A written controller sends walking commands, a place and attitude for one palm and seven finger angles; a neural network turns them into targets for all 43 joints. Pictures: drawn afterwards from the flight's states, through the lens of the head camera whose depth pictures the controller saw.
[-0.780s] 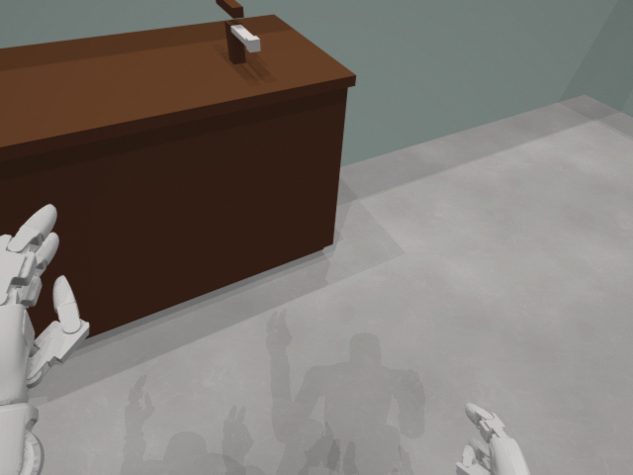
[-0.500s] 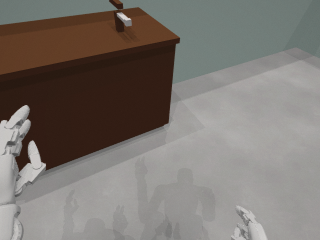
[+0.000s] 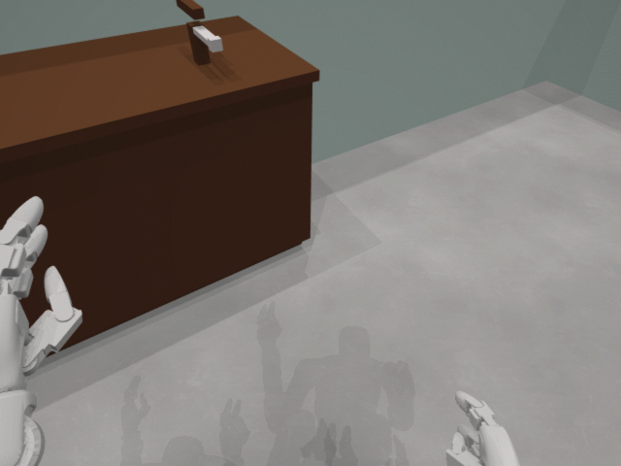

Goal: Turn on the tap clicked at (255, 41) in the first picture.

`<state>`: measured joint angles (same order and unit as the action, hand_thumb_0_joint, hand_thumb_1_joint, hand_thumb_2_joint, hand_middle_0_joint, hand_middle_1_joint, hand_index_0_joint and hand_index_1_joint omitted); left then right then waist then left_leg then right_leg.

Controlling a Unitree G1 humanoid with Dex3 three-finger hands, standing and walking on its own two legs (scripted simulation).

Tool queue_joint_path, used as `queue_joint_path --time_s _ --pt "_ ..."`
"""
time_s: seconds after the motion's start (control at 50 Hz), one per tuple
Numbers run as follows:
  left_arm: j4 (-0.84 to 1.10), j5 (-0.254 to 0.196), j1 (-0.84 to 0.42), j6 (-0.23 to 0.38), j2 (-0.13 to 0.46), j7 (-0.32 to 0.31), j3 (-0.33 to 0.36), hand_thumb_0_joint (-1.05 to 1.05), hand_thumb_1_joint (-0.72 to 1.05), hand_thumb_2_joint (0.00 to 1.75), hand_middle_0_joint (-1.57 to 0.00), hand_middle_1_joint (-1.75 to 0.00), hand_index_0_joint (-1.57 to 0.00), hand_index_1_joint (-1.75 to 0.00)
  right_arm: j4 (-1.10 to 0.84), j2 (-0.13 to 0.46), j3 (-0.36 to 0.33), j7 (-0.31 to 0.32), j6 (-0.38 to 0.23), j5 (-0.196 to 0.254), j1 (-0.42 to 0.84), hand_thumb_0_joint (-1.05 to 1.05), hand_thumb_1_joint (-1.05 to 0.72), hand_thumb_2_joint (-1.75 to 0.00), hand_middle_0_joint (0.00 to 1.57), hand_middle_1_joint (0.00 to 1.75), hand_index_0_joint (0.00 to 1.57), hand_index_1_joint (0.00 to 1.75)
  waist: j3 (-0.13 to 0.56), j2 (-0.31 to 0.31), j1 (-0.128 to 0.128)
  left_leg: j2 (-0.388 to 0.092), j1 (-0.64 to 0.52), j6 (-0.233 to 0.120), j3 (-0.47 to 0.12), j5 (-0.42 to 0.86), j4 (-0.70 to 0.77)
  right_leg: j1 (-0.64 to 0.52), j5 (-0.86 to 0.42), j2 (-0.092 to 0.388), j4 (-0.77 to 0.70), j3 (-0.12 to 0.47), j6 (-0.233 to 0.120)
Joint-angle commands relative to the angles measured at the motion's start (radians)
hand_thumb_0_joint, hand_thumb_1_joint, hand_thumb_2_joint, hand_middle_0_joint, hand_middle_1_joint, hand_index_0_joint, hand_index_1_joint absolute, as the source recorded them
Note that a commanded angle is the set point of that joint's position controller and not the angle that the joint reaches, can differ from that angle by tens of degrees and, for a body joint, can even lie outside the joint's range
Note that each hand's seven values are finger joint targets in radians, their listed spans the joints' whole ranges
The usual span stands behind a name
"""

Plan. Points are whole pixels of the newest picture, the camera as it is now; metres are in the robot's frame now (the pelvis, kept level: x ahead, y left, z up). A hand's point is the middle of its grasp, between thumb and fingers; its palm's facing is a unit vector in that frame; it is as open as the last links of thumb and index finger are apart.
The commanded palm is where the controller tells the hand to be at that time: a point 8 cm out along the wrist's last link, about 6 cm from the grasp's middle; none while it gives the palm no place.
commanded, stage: walk to a spot facing it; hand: left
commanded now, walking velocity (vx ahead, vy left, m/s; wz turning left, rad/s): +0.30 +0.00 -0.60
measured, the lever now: (215, 44) +1.00 +0.33 +0.13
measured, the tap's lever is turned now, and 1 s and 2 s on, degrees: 0 0 0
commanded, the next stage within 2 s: turn to face it in 1.10 s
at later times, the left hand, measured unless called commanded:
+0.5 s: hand (255, 213) +0.34 +0.10 +0.19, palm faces +0.20 -0.83 -0.51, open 7.4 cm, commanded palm +0.29 +0.16 +0.19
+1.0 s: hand (318, 116) +0.54 +0.04 +0.20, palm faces +0.10 -0.93 -0.37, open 7.4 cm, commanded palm +0.49 +0.11 +0.19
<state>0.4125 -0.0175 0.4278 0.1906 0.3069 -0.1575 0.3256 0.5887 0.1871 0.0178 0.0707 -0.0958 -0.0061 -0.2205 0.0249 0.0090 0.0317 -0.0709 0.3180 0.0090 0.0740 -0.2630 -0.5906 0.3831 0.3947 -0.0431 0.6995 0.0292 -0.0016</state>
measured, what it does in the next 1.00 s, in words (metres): walks ahead, turning right: left foot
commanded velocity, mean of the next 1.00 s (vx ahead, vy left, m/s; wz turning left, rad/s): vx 0.34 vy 0.00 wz -0.34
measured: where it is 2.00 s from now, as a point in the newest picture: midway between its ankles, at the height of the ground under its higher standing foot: (398, 446)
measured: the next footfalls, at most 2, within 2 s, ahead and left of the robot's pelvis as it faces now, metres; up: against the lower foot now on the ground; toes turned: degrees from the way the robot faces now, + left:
left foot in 0.82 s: +0.34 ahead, -0.03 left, +0.00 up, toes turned -7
right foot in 1.30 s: +0.38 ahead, -0.34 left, +0.00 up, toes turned -40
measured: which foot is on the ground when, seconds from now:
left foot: down 0.00-0.14, up 0.16-0.80, down 0.82-1.00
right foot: down 0.00-0.84, up 0.86-1.00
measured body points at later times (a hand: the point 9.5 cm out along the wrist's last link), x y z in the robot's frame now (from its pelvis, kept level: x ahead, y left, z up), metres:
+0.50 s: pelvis +0.08 -0.09 +0.01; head +0.10 -0.12 +0.46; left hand +0.32 +0.14 +0.22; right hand +0.15 -0.37 -0.10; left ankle +0.16 +0.07 -0.63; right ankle +0.03 -0.10 -0.73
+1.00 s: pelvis +0.24 -0.10 +0.00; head +0.25 -0.09 +0.45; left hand +0.53 +0.09 +0.22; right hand +0.37 -0.35 -0.07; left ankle +0.30 -0.02 -0.73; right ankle +0.20 -0.20 -0.63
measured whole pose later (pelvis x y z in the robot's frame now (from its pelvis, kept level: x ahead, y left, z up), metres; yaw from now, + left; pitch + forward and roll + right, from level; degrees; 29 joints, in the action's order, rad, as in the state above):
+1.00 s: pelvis +0.24 -0.10 +0.00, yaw -22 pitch -1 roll +1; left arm 0.48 -0.02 0.33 0.22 0.38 -0.13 0.37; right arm 0.56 0.13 0.05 0.03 -0.08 -0.02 -0.13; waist -0.03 -0.03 0.02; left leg -0.06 0.27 -0.05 0.26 -0.29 -0.59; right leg 0.60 0.40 0.03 1.31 -0.01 0.03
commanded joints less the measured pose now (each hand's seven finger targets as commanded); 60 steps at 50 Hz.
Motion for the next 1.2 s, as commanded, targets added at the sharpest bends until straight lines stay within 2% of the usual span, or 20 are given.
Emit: queue_joint_path --time_s 0.0,0.08,0.1,0.12,0.14,0.16,0.2,0.24,0.3,0.42,0.64,0.74,0.76,0.78,0.8,0.82,0.84,0.9,0.96,1.18 --pt "0.259 0.002 -0.134 0.088 0.168 -0.003 0.076 0.00 0.90 0.90 -0.20 -0.30 -0.20 -0.30 -0.135 0.140 -0.060 0.008 -0.068 -0.001 0.057 0.00 -0.90 -0.90 0.20 0.30 0.20 0.30 0.066 0.199 -0.038 -0.305 -0.130 -0.170 -0.259 -0.230 0.278 0.142 0.114 0.029 0.182 -0.065 0.014" --pt "0.220 0.007 -0.122 0.083 0.180 0.004 0.084 0.00 0.90 0.90 -0.20 -0.30 -0.20 -0.30 -0.132 0.135 -0.052 -0.018 -0.061 -0.005 0.085 0.00 -0.90 -0.90 0.20 0.30 0.20 0.30 0.025 0.182 -0.009 -0.237 0.089 -0.082 -0.039 -0.171 0.068 -0.166 0.042 0.035 -0.092 -0.130 -0.002" --pt "0.189 0.011 -0.111 0.075 0.192 0.007 0.091 0.00 0.90 0.90 -0.20 -0.30 -0.20 -0.30 -0.132 0.124 -0.055 -0.019 -0.055 0.001 0.086 0.00 -0.90 -0.90 0.20 0.30 0.20 0.30 0.007 -0.009 0.001 -0.140 0.177 -0.038 0.049 -0.249 -0.175 -0.210 0.020 0.097 -0.235 0.028 -0.055" --pt "0.187 0.009 -0.116 0.068 0.234 0.003 0.113 0.00 0.90 0.90 -0.20 -0.30 -0.20 -0.30 -0.151 0.100 -0.053 -0.022 -0.049 0.005 0.111 0.00 -0.90 -0.90 0.20 0.30 0.20 0.30 0.010 -0.351 0.008 0.015 0.421 0.019 0.085 -0.376 -0.523 -0.296 0.052 0.329 -0.405 0.507 -0.169" --pt "0.193 -0.010 -0.147 0.068 0.240 -0.006 0.127 0.00 0.90 0.90 -0.20 -0.30 -0.20 -0.30 -0.154 0.122 -0.048 -0.020 -0.059 0.001 0.161 0.00 -0.90 -0.90 0.20 0.30 0.20 0.30 -0.026 -0.330 0.008 0.025 0.504 0.033 -0.046 -0.327 -0.702 -0.268 -0.034 0.423 -0.486 0.680 -0.216" --pt "0.220 -0.004 -0.171 0.081 0.236 -0.004 0.130 0.00 0.90 0.90 -0.20 -0.30 -0.20 -0.30 -0.141 0.118 -0.051 -0.025 -0.060 -0.003 0.129 0.00 -0.90 -0.90 0.20 0.30 0.20 0.30 0.003 -0.206 -0.023 -0.024 0.460 0.032 -0.128 -0.219 -0.720 -0.234 0.094 0.393 -0.492 0.616 -0.206" --pt "0.234 -0.010 -0.077 0.112 0.271 0.008 0.176 0.00 0.90 0.90 -0.20 -0.30 -0.20 -0.30 -0.118 0.113 -0.043 -0.023 -0.035 -0.001 0.115 0.00 -0.90 -0.90 0.20 0.30 0.20 0.30 0.003 -0.018 -0.028 -0.033 0.460 0.050 -0.111 -0.090 -0.762 -0.249 -0.073 0.315 -0.438 0.509 -0.194" --pt "0.244 -0.016 -0.005 0.133 0.265 0.006 0.191 0.00 0.90 0.90 -0.20 -0.30 -0.20 -0.30 -0.103 0.107 -0.041 -0.022 -0.014 0.000 0.097 0.00 -0.90 -0.90 0.20 0.30 0.20 0.30 0.061 -0.005 -0.036 -0.032 0.475 0.054 -0.091 -0.024 -0.766 -0.343 -0.392 0.270 -0.384 0.328 -0.154" --pt "0.226 -0.017 0.007 0.141 0.250 0.002 0.188 0.00 0.90 0.90 -0.20 -0.30 -0.20 -0.30 -0.103 0.110 -0.053 -0.021 -0.002 0.006 0.103 0.00 -0.90 -0.90 0.20 0.30 0.20 0.30 0.094 -0.033 -0.043 -0.034 0.491 0.051 -0.085 0.017 -0.732 -0.388 -0.587 0.240 -0.362 0.226 -0.111" --pt "0.166 -0.021 0.052 0.136 0.241 -0.009 0.184 0.00 0.90 0.90 -0.20 -0.30 -0.20 -0.30 -0.121 0.133 -0.066 -0.034 0.012 0.018 0.099 0.00 -0.90 -0.90 0.20 0.30 0.20 0.30 0.115 -0.066 -0.026 -0.028 0.548 0.027 -0.059 0.071 -0.578 -0.485 -0.658 0.222 -0.369 0.220 -0.023" --pt "0.254 -0.017 -0.053 0.138 0.263 -0.001 0.175 0.00 0.90 0.90 -0.20 -0.30 -0.20 -0.30 -0.152 0.125 -0.063 -0.033 0.008 0.020 0.118 0.00 -0.90 -0.90 0.20 0.30 0.20 0.30 0.046 -0.085 0.006 0.006 0.472 -0.007 0.031 0.053 -0.274 -0.530 -0.866 0.220 -0.376 0.229 0.003" --pt "0.281 -0.019 -0.123 0.131 0.242 -0.007 0.144 0.00 0.90 0.90 -0.20 -0.30 -0.20 -0.30 -0.157 0.111 -0.053 -0.017 -0.014 0.019 0.093 0.00 -0.90 -0.90 0.20 0.30 0.20 0.30 0.114 -0.088 -0.003 0.102 0.020 -0.052 0.170 0.109 0.049 -0.385 -0.997 0.166 -0.186 0.152 0.014" --pt "0.277 -0.023 -0.127 0.126 0.243 -0.010 0.144 0.00 0.90 0.90 -0.20 -0.30 -0.20 -0.30 -0.151 0.120 -0.055 -0.010 -0.015 0.018 0.074 0.00 -0.90 -0.90 0.20 0.30 0.20 0.30 0.165 -0.052 -0.030 0.086 -0.230 -0.080 0.149 0.211 0.127 -0.238 -0.933 0.135 -0.045 0.117 0.051" --pt "0.276 -0.025 -0.131 0.124 0.244 -0.011 0.150 0.00 0.90 0.90 -0.20 -0.30 -0.20 -0.30 -0.152 0.133 -0.054 -0.006 -0.010 0.022 0.066 0.00 -0.90 -0.90 0.20 0.30 0.20 0.30 0.231 0.045 -0.059 -0.032 -0.529 -0.147 -0.008 0.296 0.121 -0.014 -0.758 0.107 0.173 0.093 0.091" --pt "0.258 -0.027 -0.119 0.116 0.200 -0.003 0.119 0.00 0.90 0.90 -0.20 -0.30 -0.20 -0.30 -0.148 0.149 -0.060 -0.017 -0.005 0.018 0.059 0.00 -0.90 -0.90 0.20 0.30 0.20 0.30 0.301 0.242 -0.059 -0.301 -0.723 -0.278 -0.333 0.383 0.093 0.238 -0.161 0.040 0.528 0.037 0.096" --pt "0.301 -0.023 -0.196 0.126 0.231 -0.015 0.123 0.00 0.90 0.90 -0.20 -0.30 -0.20 -0.30 -0.165 0.117 -0.034 -0.028 -0.006 0.008 0.069 0.00 -0.90 -0.90 0.20 0.30 0.20 0.30 0.282 0.201 -0.040 -0.442 -0.632 -0.348 -0.568 0.306 0.189 0.327 0.159 -0.012 0.770 0.076 0.068" --pt "0.226 -0.013 -0.231 0.114 0.238 -0.009 0.115 0.00 0.90 0.90 -0.20 -0.30 -0.20 -0.30 -0.161 0.136 -0.036 -0.034 -0.006 -0.001 0.117 0.00 -0.90 -0.90 0.20 0.30 0.20 0.30 0.122 0.098 -0.044 -0.451 -0.365 -0.325 -0.588 0.101 0.291 0.348 0.140 0.007 0.836 0.112 0.041" --pt "0.343 -0.005 -0.231 0.116 0.297 0.010 0.170 0.00 0.90 0.90 -0.20 -0.30 -0.20 -0.30 -0.145 0.127 -0.039 -0.023 -0.024 -0.007 0.136 0.00 -0.90 -0.90 0.20 0.30 0.20 0.30 0.013 0.054 -0.015 -0.373 -0.144 -0.209 -0.273 -0.061 0.331 0.332 0.051 0.128 0.704 0.055 0.020" --pt "0.338 0.004 -0.100 0.112 0.226 0.014 0.162 0.00 0.90 0.90 -0.20 -0.30 -0.20 -0.30 -0.147 0.131 -0.051 -0.025 -0.026 -0.003 0.108 0.00 -0.90 -0.90 0.20 0.30 0.20 0.30 -0.023 0.098 -0.010 -0.334 0.020 -0.150 -0.066 -0.117 0.381 0.241 -0.066 0.161 0.562 -0.041 0.039" --pt "0.282 0.031 -0.131 0.136 0.190 0.028 0.110 0.00 0.90 0.90 -0.20 -0.30 -0.20 -0.30 -0.135 0.125 -0.085 -0.034 -0.079 0.004 0.025 0.00 -0.90 -0.90 0.20 0.30 0.20 0.30 0.032 0.246 -0.036 -0.281 -0.311 -0.070 0.236 0.670 0.153 0.160 -0.152 0.063 0.033 -0.279 0.057"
